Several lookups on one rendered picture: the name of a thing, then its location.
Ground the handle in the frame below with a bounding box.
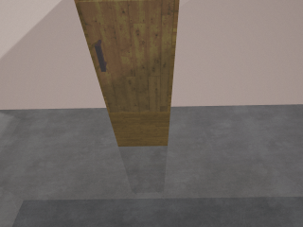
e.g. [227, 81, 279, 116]
[95, 40, 107, 72]

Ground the cupboard door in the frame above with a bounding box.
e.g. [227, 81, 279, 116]
[79, 0, 174, 113]

